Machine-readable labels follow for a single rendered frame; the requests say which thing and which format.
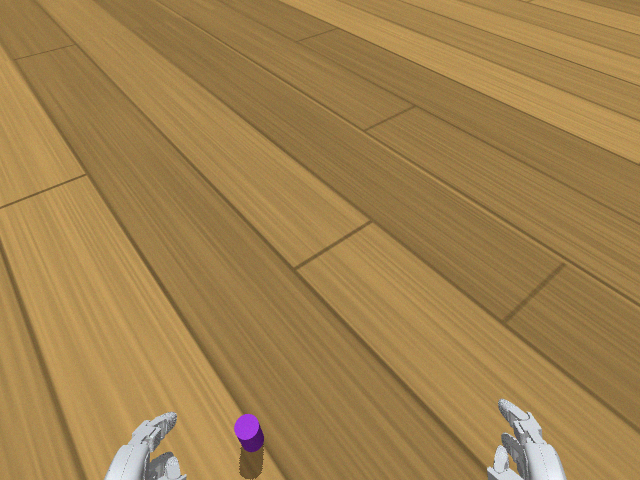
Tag can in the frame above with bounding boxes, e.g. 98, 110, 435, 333
234, 414, 264, 452

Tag left robot hand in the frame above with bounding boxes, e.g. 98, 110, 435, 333
104, 412, 187, 480

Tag right robot hand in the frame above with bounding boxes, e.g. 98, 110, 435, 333
487, 399, 567, 480

